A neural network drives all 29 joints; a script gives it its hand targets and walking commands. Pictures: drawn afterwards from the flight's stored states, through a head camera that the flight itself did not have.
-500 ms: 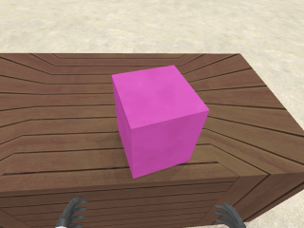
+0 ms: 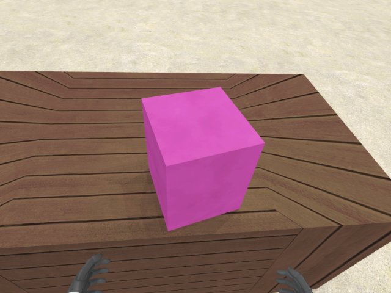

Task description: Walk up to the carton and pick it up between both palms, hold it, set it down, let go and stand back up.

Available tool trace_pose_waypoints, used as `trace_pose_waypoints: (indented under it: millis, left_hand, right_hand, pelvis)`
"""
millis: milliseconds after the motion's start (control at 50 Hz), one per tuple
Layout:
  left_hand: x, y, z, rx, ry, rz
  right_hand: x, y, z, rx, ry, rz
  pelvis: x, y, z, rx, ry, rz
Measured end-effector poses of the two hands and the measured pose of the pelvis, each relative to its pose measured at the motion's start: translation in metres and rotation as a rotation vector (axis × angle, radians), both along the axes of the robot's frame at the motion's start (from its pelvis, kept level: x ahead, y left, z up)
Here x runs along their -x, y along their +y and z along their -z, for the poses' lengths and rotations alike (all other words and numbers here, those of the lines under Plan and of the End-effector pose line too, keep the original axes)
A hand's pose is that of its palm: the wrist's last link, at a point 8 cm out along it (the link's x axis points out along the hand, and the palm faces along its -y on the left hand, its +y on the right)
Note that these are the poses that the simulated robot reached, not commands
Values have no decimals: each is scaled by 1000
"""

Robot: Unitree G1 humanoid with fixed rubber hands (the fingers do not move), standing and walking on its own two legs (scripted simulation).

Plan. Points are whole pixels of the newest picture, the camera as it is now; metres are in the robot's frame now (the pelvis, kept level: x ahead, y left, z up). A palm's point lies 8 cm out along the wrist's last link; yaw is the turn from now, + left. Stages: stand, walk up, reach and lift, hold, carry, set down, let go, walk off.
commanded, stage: let go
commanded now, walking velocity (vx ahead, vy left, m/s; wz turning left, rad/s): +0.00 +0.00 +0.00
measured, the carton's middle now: (194, 158) +0.44 +0.01 +0.03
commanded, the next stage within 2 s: stand in 0.02 s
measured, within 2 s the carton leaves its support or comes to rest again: neither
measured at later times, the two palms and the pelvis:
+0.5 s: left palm out of the picture +0.05 +0.29 -0.11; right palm out of the picture +0.08 -0.30 -0.09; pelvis -0.02 +0.00 +0.00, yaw +3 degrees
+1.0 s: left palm out of the picture +0.01 +0.32 -0.12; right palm out of the picture +0.04 -0.27 -0.10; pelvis -0.03 +0.02 +0.00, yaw +3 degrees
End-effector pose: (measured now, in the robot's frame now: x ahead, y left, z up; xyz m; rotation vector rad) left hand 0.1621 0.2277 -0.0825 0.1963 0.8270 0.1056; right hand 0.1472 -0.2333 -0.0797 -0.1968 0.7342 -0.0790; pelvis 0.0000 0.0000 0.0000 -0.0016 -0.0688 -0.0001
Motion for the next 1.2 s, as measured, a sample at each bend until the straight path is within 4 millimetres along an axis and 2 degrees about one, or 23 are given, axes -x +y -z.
trace_pose_waypoints:
  millis: [60, 120, 240, 340, 460, 580, 940, 1080, 1200]
  left_hand:
    - [0, 0, -2, -9, -3, 6]
    - [8, 13, -1, -32, -22, -9]
    - [51, 53, 11, -102, 57, -85]
    - [87, 67, 21, -115, 151, -121]
    - [111, 65, 30, -98, 209, -119]
    - [118, 65, 32, -85, 211, -108]
    - [143, 88, 39, -96, 287, -108]
    - [155, 96, 43, -104, 333, -121]
    - [158, 101, 42, -114, 352, -130]
  right_hand:
    - [2, 1, 3, -4, 7, -1]
    - [10, -13, 9, 47, 73, 9]
    - [36, -59, 10, 164, 182, 73]
    - [54, -77, 8, 212, 237, 91]
    - [67, -71, 11, 209, 275, 74]
    - [73, -59, 15, 192, 286, 57]
    - [101, -39, 23, 180, 371, 73]
    - [101, -35, 23, 184, 388, 79]
    - [89, -34, 23, 182, 374, 79]
  pelvis:
    - [1, -2, 0, -1, 3, -1]
    - [2, -3, 2, 7, 16, -17]
    - [2, -5, 5, 16, 18, -33]
    - [5, -4, 5, 20, 13, -41]
    - [12, -1, 4, 23, 8, -49]
    - [21, 4, 4, 24, 0, -54]
    - [33, 21, 3, 21, 0, -53]
    - [31, 26, 3, 16, 3, -50]
    - [27, 28, 2, 13, 8, -52]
